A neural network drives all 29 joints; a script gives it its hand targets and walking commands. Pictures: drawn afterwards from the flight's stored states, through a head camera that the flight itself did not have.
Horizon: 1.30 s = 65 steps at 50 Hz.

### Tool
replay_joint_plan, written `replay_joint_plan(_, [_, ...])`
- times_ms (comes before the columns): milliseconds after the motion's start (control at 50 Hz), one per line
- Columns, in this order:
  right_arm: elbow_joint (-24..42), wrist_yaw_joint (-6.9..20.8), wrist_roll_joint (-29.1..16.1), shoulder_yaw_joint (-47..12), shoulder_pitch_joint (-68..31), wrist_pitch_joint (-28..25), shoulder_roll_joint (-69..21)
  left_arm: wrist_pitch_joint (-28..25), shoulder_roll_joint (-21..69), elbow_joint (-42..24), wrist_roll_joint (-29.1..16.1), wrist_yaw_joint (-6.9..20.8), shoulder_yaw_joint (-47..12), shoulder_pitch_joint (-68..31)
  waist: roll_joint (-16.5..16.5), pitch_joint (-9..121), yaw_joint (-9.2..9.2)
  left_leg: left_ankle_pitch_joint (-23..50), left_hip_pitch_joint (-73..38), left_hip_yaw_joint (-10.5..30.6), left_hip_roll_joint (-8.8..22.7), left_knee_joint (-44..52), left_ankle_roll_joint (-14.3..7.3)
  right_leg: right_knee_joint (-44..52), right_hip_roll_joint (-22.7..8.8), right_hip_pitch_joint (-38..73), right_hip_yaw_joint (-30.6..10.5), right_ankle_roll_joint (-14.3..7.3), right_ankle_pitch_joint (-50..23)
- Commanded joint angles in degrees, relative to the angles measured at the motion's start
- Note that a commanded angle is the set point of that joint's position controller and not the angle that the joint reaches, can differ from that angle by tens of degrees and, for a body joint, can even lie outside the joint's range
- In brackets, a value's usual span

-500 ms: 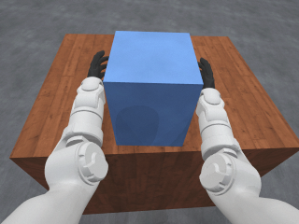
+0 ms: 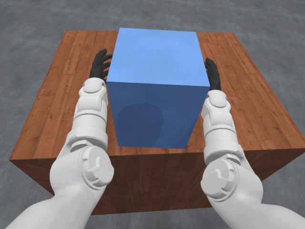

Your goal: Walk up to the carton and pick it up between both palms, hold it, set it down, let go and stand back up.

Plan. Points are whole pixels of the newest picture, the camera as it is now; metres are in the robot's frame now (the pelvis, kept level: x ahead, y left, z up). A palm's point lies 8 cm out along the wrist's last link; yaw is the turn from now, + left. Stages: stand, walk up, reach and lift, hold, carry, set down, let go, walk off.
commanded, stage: set down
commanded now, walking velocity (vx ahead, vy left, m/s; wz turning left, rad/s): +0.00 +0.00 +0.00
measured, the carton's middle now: (154, 92) +0.46 +0.02 +0.10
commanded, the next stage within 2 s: none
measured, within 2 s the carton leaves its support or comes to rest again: neither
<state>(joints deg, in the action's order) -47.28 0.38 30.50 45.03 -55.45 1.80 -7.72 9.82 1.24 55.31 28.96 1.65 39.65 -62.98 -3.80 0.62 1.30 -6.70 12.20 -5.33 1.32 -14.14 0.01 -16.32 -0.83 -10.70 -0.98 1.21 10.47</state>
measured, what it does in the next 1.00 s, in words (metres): stands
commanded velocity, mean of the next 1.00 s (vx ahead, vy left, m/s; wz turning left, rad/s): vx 0.00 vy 0.00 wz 0.00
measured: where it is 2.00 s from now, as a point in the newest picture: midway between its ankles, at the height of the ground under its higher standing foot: outside the picture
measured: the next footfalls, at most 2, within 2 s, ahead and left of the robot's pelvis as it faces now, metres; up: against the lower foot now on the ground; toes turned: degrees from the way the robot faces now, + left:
none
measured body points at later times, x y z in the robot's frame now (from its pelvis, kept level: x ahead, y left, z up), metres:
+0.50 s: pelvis +0.00 +0.00 +0.00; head +0.05 +0.03 +0.45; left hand +0.47 +0.16 +0.14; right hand +0.45 -0.13 +0.14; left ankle +0.00 +0.12 -0.75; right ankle -0.03 -0.12 -0.75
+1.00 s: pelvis -0.01 +0.00 -0.01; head +0.05 +0.03 +0.43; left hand +0.49 +0.18 +0.14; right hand +0.48 -0.14 +0.13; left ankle +0.00 +0.12 -0.75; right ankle -0.03 -0.12 -0.75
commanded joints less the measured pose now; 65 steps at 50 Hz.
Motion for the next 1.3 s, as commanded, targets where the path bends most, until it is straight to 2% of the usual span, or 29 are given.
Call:
replay_joint_plan(0, [-0.9, 6.9, 0.5, -12.3, -30.1, -1.9, -20.8, -0.8, 16.4, 1.5, 0.3, 3.8, -7.3, -23.8, 2.4, 25.6, 1.03, 20.7, -19.7, -4.1, -1.6, -3.9, -0.9, 0.5, 2.0, 0.2, 7.6, 5.5, -17.5])
replay_joint_plan(400, [-0.6, 7.1, 2.2, -10.2, -24.2, -0.6, -18.4, -1.2, 13.8, 1.1, 2.7, 3.8, -4.3, -20.4, 2.8, 21.8, 0.58, 21.7, -20.6, -3.7, -1.9, -3.9, -1.4, 1.7, 2.3, -2.6, 7.5, 5.2, -14.3])
replay_joint_plan(540, [-1.3, 5.1, -0.2, -9.8, -22.0, -0.7, -10.1, -2.5, 5.4, 0.7, 1.3, 1.1, -4.1, -20.0, 3.4, 23.3, 0.70, 23.3, -20.6, -3.7, -1.8, -4.6, -1.1, 1.9, 2.7, -3.7, 7.1, 4.9, -14.7])
replay_joint_plan(620, [-3.4, 1.7, -6.7, -13.6, -23.2, -1.1, 0.7, -4.9, -4.9, 1.8, -4.9, -3.2, -9.5, -22.6, 3.9, 27.9, 0.70, 24.0, -18.1, -3.4, -1.6, -6.0, -0.6, 1.4, 3.3, -4.9, 6.1, 4.2, -16.7])
replay_joint_plan(700, [-7.6, -2.4, -17.4, -22.1, -29.4, -1.2, 9.3, -8.4, -12.9, 6.1, -16.1, -8.5, -19.6, -30.0, 5.4, 37.0, 0.69, 22.2, -12.4, -2.0, -0.6, -8.9, 0.1, -0.2, 3.5, -7.3, 4.3, 2.6, -20.2])
replay_joint_plan(780, [-11.4, -4.8, -26.2, -28.9, -34.4, -0.9, 16.3, -10.7, -18.2, 13.8, -26.0, -10.6, -27.6, -34.5, 6.2, 46.9, 1.15, 21.9, -9.4, -0.4, 0.4, -12.2, 1.6, -2.4, 3.4, -9.5, 3.3, 1.5, -23.6])
replay_joint_plan(880, [-17.9, -6.9, -35.6, -36.1, -37.6, -0.8, 24.1, -12.0, -22.0, 22.7, -35.7, -10.0, -35.3, -35.9, 6.5, 49.4, 0.54, 24.8, -9.4, 1.5, 1.1, -15.4, 3.6, -3.7, 3.8, -13.1, 3.5, 0.6, -25.3])
replay_joint_plan(980, [-22.3, -7.6, -40.7, -39.1, -40.0, -1.8, 29.1, -12.9, -23.8, 26.3, -40.6, -7.7, -39.7, -37.0, 6.7, 47.7, -1.32, 26.1, -8.7, 2.7, 1.2, -16.5, 4.6, -4.6, 3.9, -14.8, 4.3, 0.1, -26.9])
replay_joint_plan(1100, [-23.5, -6.7, -44.5, -41.1, -41.5, -2.3, 32.1, -13.9, -26.3, 24.9, -44.1, -5.4, -43.4, -39.9, 7.7, 49.5, -3.03, 24.9, -6.8, 3.0, 0.8, -16.2, 4.8, -5.8, 3.4, -14.5, 4.7, -0.3, -28.2])
replay_joint_plan(1280, [-20.2, -5.1, -50.6, -44.9, -44.6, 0.6, 34.4, -11.6, -30.5, 21.4, -48.9, -3.7, -47.3, -43.1, 8.9, 52.2, -3.25, 18.5, -2.2, 3.2, -0.2, -13.7, 3.8, -7.0, 2.6, -11.0, 4.5, 0.0, -27.5])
